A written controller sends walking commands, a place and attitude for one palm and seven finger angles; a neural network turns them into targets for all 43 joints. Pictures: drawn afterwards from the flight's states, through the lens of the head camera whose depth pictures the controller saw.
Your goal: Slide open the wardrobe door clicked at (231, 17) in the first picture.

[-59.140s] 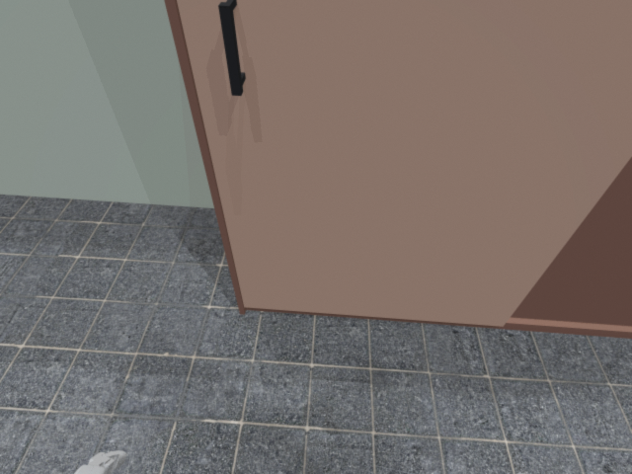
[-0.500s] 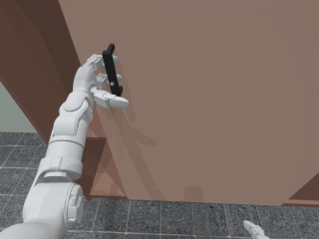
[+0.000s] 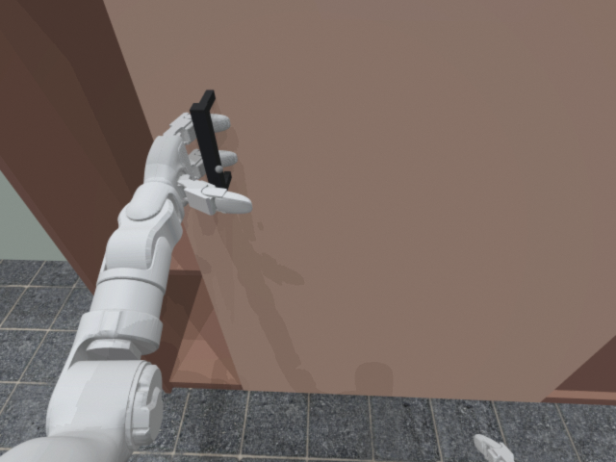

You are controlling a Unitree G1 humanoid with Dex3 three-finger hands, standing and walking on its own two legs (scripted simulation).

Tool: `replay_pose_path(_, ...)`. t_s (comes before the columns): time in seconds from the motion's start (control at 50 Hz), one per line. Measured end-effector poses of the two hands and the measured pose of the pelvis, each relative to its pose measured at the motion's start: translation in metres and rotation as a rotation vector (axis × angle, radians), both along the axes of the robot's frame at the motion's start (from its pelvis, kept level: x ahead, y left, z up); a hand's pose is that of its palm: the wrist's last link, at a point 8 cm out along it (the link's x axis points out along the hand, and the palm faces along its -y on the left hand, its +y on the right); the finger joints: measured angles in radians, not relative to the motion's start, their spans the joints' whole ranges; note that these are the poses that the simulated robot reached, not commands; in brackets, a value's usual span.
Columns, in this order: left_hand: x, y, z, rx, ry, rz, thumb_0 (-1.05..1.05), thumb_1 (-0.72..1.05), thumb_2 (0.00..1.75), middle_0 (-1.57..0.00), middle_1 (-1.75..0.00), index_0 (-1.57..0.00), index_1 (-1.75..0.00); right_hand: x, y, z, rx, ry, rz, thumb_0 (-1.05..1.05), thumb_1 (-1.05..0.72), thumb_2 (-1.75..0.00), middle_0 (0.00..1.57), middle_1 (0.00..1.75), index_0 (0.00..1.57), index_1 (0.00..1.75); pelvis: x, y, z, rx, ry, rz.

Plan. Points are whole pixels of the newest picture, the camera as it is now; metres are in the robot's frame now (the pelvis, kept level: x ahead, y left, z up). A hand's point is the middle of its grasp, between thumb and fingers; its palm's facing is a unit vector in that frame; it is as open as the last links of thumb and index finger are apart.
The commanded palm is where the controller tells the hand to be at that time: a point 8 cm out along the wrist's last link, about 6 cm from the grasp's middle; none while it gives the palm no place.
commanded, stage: slide the fingers in behind the handle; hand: left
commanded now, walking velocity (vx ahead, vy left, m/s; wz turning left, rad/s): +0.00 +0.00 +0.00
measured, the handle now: (215, 150) +0.47 +0.15 +0.20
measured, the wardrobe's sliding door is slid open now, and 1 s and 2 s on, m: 0.25 0.25 0.25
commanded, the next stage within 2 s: grip the handle and tug to test in 0.60 s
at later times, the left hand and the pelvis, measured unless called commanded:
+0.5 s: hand (227, 169) +0.42 +0.12 +0.20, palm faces +0.00 -1.00 +0.01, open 13.9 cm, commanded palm +0.40 +0.18 +0.20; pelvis -0.01 +0.00 +0.00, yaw +0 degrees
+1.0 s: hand (218, 168) +0.42 +0.13 +0.20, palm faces +0.00 -1.00 +0.01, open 11.8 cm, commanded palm +0.39 +0.18 +0.20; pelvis +0.00 +0.00 +0.00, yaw +0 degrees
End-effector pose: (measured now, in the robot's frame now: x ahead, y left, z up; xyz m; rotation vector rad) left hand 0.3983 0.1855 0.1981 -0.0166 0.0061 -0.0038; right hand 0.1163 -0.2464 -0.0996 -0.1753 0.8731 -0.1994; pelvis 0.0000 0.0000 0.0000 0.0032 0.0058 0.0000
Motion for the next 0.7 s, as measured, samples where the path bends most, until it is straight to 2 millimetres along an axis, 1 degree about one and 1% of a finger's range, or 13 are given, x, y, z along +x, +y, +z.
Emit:
replay_pose_path(0.1, -0.004, 0.001, 0.001, 0.009, -0.007, 0.009, -0.01, -0.50, 0.30, -0.30, -1.20, -0.30, -1.20, 0.004, 0.001, 0.002, 0.003, -0.013, 0.007, 0.01, -0.90, -0.90, 0.20, 0.30, 0.20, 0.30, -0.001, -0.001, 0.000, 0.000, -0.005, 0.000)
replay_pose_path(0.2, -0.008, -0.005, 0.004, 0.014, -0.013, -0.008, -0.01, -0.50, 0.30, -0.30, -1.20, -0.30, -1.20, 0.008, 0.004, 0.002, 0.005, -0.019, 0.022, 0.01, -0.90, -0.90, 0.20, 0.30, 0.20, 0.30, -0.003, -0.001, 0.000, -0.001, -0.009, 0.007)
replay_pose_path(0.3, -0.004, -0.011, 0.000, 0.010, 0.026, -0.013, -0.01, -0.50, 0.30, -0.30, -1.20, -0.30, -1.20, 0.008, 0.006, 0.002, 0.001, -0.015, 0.031, 0.01, -0.90, -0.90, 0.21, 0.30, 0.20, 0.30, -0.007, -0.001, 0.000, -0.002, -0.008, 0.013)
replay_pose_path(0.42, 0.003, -0.012, 0.000, 0.010, 0.017, 0.003, -0.01, -0.50, 0.30, -0.30, -1.20, -0.30, -1.21, 0.000, 0.007, 0.000, 0.003, -0.002, 0.022, 0.01, -0.90, -0.90, 0.21, 0.30, 0.20, 0.30, -0.008, -0.001, 0.000, -0.002, 0.001, 0.008)
replay_pose_path(0.58, 0.002, -0.008, -0.001, 0.013, 0.000, 0.000, -0.01, -0.50, 0.30, -0.30, -1.20, -0.31, -1.21, -0.014, 0.005, -0.005, 0.008, 0.035, -0.003, 0.01, -0.90, -0.90, 0.21, 0.30, 0.20, 0.30, -0.005, 0.000, 0.000, -0.002, -0.002, 0.002)
replay_pose_path(0.7, 0.004, -0.008, 0.000, 0.015, 0.003, -0.005, -0.01, -0.50, 0.30, -0.31, -1.21, -0.31, -1.21, -0.018, 0.003, -0.006, -0.001, 0.050, -0.007, 0.01, -0.90, -0.90, 0.21, 0.30, 0.20, 0.30, -0.005, 0.002, 0.000, -0.003, -0.001, 0.005)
